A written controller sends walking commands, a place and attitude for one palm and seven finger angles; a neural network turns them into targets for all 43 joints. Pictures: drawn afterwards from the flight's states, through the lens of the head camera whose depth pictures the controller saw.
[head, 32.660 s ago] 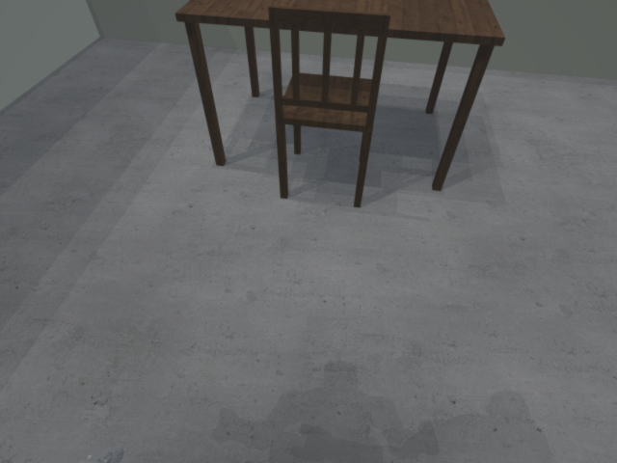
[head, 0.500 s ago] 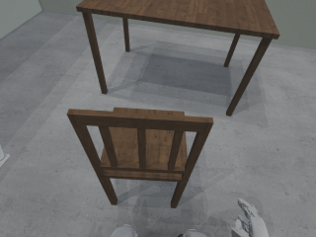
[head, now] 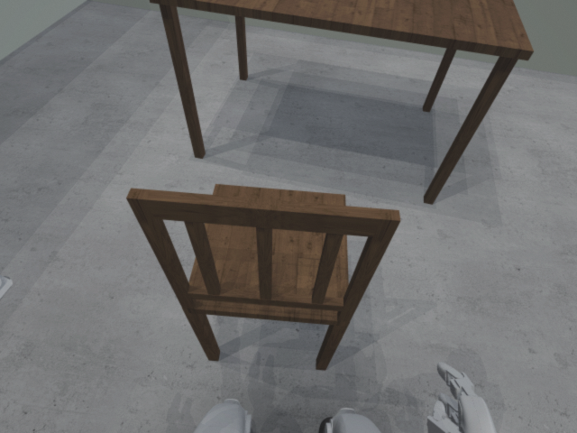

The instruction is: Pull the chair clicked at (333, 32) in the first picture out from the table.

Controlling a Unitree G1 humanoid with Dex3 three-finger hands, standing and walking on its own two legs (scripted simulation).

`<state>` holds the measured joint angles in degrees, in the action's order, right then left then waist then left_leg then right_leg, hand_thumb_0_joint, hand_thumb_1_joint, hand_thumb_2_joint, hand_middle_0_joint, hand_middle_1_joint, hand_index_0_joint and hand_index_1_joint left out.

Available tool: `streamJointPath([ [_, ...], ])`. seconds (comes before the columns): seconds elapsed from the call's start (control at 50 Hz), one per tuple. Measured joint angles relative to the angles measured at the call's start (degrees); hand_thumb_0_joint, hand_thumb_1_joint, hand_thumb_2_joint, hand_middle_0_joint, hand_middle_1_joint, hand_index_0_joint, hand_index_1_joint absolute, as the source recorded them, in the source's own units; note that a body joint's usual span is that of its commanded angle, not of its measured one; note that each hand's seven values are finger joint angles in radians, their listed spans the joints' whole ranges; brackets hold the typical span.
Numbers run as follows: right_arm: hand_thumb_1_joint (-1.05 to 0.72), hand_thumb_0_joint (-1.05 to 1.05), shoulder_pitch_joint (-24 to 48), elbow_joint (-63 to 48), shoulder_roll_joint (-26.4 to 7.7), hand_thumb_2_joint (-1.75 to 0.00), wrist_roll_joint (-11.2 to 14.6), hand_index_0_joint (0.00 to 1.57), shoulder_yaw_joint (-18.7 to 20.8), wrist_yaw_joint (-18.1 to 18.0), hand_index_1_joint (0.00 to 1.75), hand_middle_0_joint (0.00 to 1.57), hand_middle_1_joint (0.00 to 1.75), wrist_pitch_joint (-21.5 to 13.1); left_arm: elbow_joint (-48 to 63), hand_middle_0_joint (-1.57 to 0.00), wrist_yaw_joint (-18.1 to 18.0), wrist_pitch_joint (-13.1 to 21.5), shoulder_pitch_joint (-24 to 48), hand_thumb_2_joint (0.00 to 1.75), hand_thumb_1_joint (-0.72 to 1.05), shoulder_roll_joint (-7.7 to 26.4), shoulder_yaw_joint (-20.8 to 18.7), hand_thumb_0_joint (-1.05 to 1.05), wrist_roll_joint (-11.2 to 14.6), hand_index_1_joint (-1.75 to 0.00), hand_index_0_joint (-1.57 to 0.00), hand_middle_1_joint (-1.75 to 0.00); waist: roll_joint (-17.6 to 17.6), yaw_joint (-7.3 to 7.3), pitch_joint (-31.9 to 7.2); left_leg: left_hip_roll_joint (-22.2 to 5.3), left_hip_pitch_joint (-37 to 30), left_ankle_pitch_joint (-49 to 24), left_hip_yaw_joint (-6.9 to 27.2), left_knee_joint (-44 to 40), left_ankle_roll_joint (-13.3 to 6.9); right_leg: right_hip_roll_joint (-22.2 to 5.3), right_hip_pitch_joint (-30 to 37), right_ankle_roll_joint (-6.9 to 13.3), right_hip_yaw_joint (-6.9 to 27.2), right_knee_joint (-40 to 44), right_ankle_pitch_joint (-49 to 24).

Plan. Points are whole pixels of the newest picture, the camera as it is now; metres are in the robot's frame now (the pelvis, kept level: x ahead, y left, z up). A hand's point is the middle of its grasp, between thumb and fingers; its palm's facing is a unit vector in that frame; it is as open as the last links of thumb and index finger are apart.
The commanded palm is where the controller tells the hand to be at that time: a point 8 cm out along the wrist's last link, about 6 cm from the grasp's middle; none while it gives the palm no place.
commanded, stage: step back with the hand held close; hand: left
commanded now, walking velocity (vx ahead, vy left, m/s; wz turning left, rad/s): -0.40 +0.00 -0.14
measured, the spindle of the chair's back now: (265, 265) +0.40 +0.07 -0.09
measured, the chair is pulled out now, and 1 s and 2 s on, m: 0.67 0.67 0.67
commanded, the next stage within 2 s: stop stepping back and stand still in 0.56 s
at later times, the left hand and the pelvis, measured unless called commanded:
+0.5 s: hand (9, 290) +0.20 +0.25 +0.20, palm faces +0.30 -0.80 -0.52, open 7.4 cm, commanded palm +0.13 +0.30 +0.20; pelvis -0.04 +0.02 +0.02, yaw -5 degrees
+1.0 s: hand out of the picture +0.10 +0.24 +0.19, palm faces +0.33 -0.84 -0.44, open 7.4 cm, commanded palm +0.04 +0.29 +0.20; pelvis -0.13 +0.01 +0.02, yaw -7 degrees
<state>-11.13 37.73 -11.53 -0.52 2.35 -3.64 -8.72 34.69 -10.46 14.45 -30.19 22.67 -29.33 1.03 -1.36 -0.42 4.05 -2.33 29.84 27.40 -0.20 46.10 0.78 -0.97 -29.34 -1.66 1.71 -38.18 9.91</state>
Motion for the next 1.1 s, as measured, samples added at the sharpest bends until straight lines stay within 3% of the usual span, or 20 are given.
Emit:
streamJointPath([
  [0.08, -0.91, 0.02, 0.8, 0.4, 0.2, -0.9, -0.1, 0.2, -0.3, 0.0, 0.3, 0.2, 0.3, 0.9, 0.1, -0.21, 0.2, 0.3, -0.8, 0.9, 0.89, 0.7, 0.2, 0.01, 0.0, -0.31, -0.21, -0.3, -1.4, 0.43, 0.2, 0.7, -2.4, -8.2, -1.1, -6.0, -0.7, -0.4, 1.4, -0.3, 1.3, 3.6, -1.4],
  [0.12, -0.91, 0.02, 0.4, -0.9, 0.2, -0.9, 0.1, 0.2, -0.3, -0.3, 0.3, 0.2, 0.3, 0.2, 0.0, -0.21, 0.3, 0.6, -1.4, 0.9, 0.89, 1.4, -0.2, 0.01, -0.1, -0.31, -0.21, -0.3, 0.5, 1.45, 0.1, -1.5, -2.2, -15.5, -1.2, -7.1, -1.4, 1.2, 0.9, 0.1, 0.5, -0.4, 4.9],
  [0.16, -0.91, 0.02, 0.0, -1.5, 1.0, -0.9, 0.7, 0.2, 0.1, -0.4, 0.3, 0.2, 0.3, -0.7, -0.4, -0.21, 0.7, 0.9, -1.6, 0.9, 0.89, 2.3, -0.7, 0.01, 0.4, -0.31, -0.21, -0.3, 1.4, 1.86, -0.1, -2.6, -1.7, -15.8, -0.6, -6.1, -0.8, 2.4, 1.5, 0.4, -0.1, -6.5, 10.9],
  [0.2, -0.91, 0.02, -0.3, -1.6, 1.9, -0.9, 0.8, 0.2, 0.1, 0.0, 0.3, 0.2, 0.3, -1.5, -0.7, -0.21, 1.0, 1.1, -2.0, 0.9, 0.89, 2.6, -1.0, 0.01, 1.0, -0.31, -0.21, -0.3, 1.4, 1.31, -0.7, -3.4, -1.6, -14.7, -1.0, -6.0, -0.3, 2.3, 4.3, 0.6, -1.4, -6.7, 13.7],
  [0.26, -0.91, 0.02, 0.1, -1.3, 2.3, -0.9, 0.2, 0.2, -0.6, 0.8, 0.3, 0.2, 0.3, -2.9, -0.9, -0.21, 1.6, 1.4, -1.6, 0.9, 0.89, 2.2, -0.8, 0.01, 1.1, -0.31, -0.21, -0.3, 1.6, -0.33, -0.6, -5.1, -1.3, -14.4, -2.3, -5.5, 0.2, 1.7, 10.3, 0.5, -3.5, 1.9, 8.1],
  [0.32, -0.91, 0.02, 1.2, -0.4, 1.9, -0.9, 0.1, 0.2, -1.1, 1.3, 0.3, 0.2, 0.3, -3.2, -1.2, -0.21, 2.8, 1.8, 0.8, 0.9, 0.89, 1.2, 1.4, 0.01, 0.7, -0.31, -0.21, -0.3, 4.3, -0.15, 1.4, -7.0, -1.3, -14.8, -0.6, -5.5, 0.9, 3.8, 11.8, 0.8, -5.0, 4.8, 5.2],
  [0.4, -0.91, 0.02, 1.2, 0.1, 1.9, -0.9, 0.2, 0.2, -1.0, 1.4, 0.3, 0.2, 0.3, -1.1, 0.4, -0.21, 2.6, 2.2, -1.6, 0.9, 0.89, 1.3, 2.5, 0.01, 0.9, -0.31, -0.21, -0.3, 1.2, 0.34, -0.1, -1.4, -0.6, -5.0, 1.0, 0.7, 1.4, 1.8, 9.5, 1.2, -2.4, 4.5, 5.1],
  [0.46, -0.91, 0.02, 1.0, -0.1, 1.5, -0.9, 0.4, 0.2, -0.9, 0.4, 0.3, 0.2, 0.3, 0.6, 0.5, -0.22, 1.9, 2.0, -3.4, 0.9, 0.89, 2.6, 1.4, 0.01, 0.7, -0.31, -0.21, -0.3, -0.5, 1.84, -1.4, 1.3, -5.5, -6.5, 1.1, -5.5, 1.1, 0.5, 8.8, 0.3, -1.0, 6.0, 3.4],
  [0.5, -0.91, 0.02, 1.1, -0.6, 1.3, -0.9, 0.6, 0.2, -0.5, -0.2, 0.3, 0.2, 0.3, 0.8, 0.2, -0.22, 1.6, 2.1, -3.4, 0.9, 0.89, 4.5, 0.1, 0.01, 0.9, -0.31, -0.21, -0.3, -1.2, 2.73, -1.2, 1.5, -7.7, -14.4, 1.0, -11.8, -0.4, 0.1, 7.5, 0.1, -1.0, 5.0, 3.1],
  [0.54, -0.91, 0.02, 1.5, -0.5, 2.0, -0.9, 0.4, 0.2, 0.0, -0.1, 0.3, 0.2, 0.3, 0.5, -1.0, -0.22, 1.9, 2.2, -3.4, 0.9, 0.89, 5.8, -0.9, 0.01, 1.5, -0.31, -0.21, -0.3, -2.6, 2.28, -0.5, 1.7, -7.9, -15.2, -0.1, -12.9, -1.2, 0.3, 5.4, 0.9, -0.4, -0.9, 10.4],
  [0.6, -0.91, 0.02, 1.2, -0.9, 2.4, -0.9, 0.0, 0.2, 0.0, 0.6, 0.3, 0.2, 0.3, -0.9, -1.3, -0.21, 2.0, 0.8, -3.9, 0.9, 0.89, 4.8, 0.2, 0.01, 2.4, -0.31, -0.21, -0.3, -1.1, 2.19, -0.2, -0.5, -8.1, -16.7, 0.2, -15.4, -1.0, 2.5, 4.9, 1.0, -1.5, -7.7, 16.3],
  [0.66, -0.91, 0.02, 0.4, -1.2, 2.3, -0.9, 0.2, 0.2, -0.4, 1.4, 0.3, 0.2, 0.3, -2.0, 0.6, -0.21, 2.3, 0.3, -4.6, 0.9, 0.89, 3.4, 2.2, 0.01, 2.5, -0.31, -0.21, -0.3, 0.4, 1.5, -0.1, -2.3, -7.9, -19.2, 0.5, -17.7, -0.4, 2.6, 8.4, 1.7, -3.5, -3.4, 14.6],
  [0.72, -0.91, 0.02, 0.0, -1.7, 2.2, -0.9, 0.4, 0.2, -1.1, 1.4, 0.3, 0.2, 0.3, -2.3, 1.8, -0.21, 2.6, 0.6, -5.9, 0.9, 0.89, 4.2, 2.3, 0.01, 2.7, -0.31, -0.21, -0.3, 0.9, 1.18, -0.7, -2.9, -5.8, -20.5, 0.7, -17.3, 0.3, 1.4, 13.5, 1.7, -4.1, 5.6, 12.4],
  [0.78, -0.9, 0.02, 0.4, -2.1, 1.5, -0.9, 1.0, 0.2, -1.6, 1.1, 0.3, 0.2, 0.3, -1.2, 0.4, -0.21, 2.7, 0.2, -5.8, 0.9, 0.89, 5.3, 1.7, 0.01, 2.4, -0.31, -0.21, -0.3, 3.0, 1.33, 0.5, -3.8, -3.7, -19.1, 1.8, -14.0, 0.7, 1.6, 17.0, 0.5, -5.8, 12.6, 3.7],
  [0.8, -0.91, 0.02, 0.3, -1.9, 1.3, -0.9, 1.3, 0.2, -1.7, 1.0, 0.3, 0.2, 0.3, -0.5, -0.6, -0.21, 2.7, -0.3, -5.5, 0.9, 0.89, 5.5, 1.8, 0.01, 2.2, -0.31, -0.21, -0.3, 3.7, 1.56, 0.8, -3.7, -3.3, -14.7, 2.5, -12.4, 0.7, 1.7, 17.1, 0.5, -6.3, 12.1, 3.1],
  [0.84, -0.91, 0.02, -0.6, -1.3, 1.0, -0.9, 1.7, 0.2, -1.6, 0.9, 0.3, 0.2, 0.3, 1.0, -2.1, -0.22, 2.4, -1.4, -6.1, 0.9, 0.89, 5.2, 2.1, 0.01, 2.1, -0.31, -0.21, -0.3, 2.9, 0.9, -0.2, -1.6, -2.0, -7.4, 3.1, -5.0, 0.9, 0.8, 15.9, 1.0, -5.3, 10.0, 4.3],
  [0.9, -0.91, 0.02, -2.8, 0.0, -0.2, -0.9, 1.8, 0.2, -1.4, 0.9, 0.3, 0.2, 0.3, 2.8, -5.1, -0.22, 1.5, -3.2, -6.8, 0.9, 0.89, 2.4, 3.4, 0.01, 2.1, -0.31, -0.21, -0.3, 1.3, 0.93, -3.5, 2.1, -3.2, -4.8, 1.7, 5.8, 0.1, -1.3, 15.2, 1.1, -3.1, 8.9, 5.0],
  [0.94, -0.91, 0.02, -4.6, 0.5, -1.1, -0.9, 1.8, 0.2, -1.1, 0.5, 0.3, 0.2, 0.3, 3.0, -7.4, -0.22, 1.1, -3.6, -5.3, 0.9, 0.89, 0.9, 4.5, 0.01, 1.6, -0.31, -0.21, -0.3, 0.9, 1.72, -5.5, 2.6, -7.5, -4.2, 0.2, 2.0, -0.9, -2.3, 15.3, 0.6, -3.2, 9.1, 4.9],
  [1.0, -0.91, 0.02, -6.5, 0.6, -3.0, -0.9, 1.8, 0.2, -0.1, -0.2, 0.3, 0.2, 0.3, 1.9, -8.8, -0.21, 0.8, -3.3, -2.2, 0.9, 0.89, -0.5, 6.1, 0.01, 1.0, -0.31, -0.21, -0.3, 2.3, 3.06, -6.5, 1.3, -15.7, -6.2, 0.5, -13.7, -2.2, -2.0, 14.8, -0.3, -5.5, 8.2, 5.1],
  [1.1, -0.91, 0.02, -5.5, 0.5, -1.5, -0.9, 2.1, 0.2, 0.4, -0.3, 0.3, 0.2, 0.3, 0.8, -7.7, -0.21, 1.2, -2.5, -2.7, 0.9, 0.89, 0.5, 5.2, 0.01, 0.4, -0.31, -0.21, -0.3, -0.2, 2.89, -4.9, 2.2, -17.1, -12.3, -0.7, -16.9, -1.6, -2.6, 15.0, 0.6, -3.9, 8.2, 7.2],
])
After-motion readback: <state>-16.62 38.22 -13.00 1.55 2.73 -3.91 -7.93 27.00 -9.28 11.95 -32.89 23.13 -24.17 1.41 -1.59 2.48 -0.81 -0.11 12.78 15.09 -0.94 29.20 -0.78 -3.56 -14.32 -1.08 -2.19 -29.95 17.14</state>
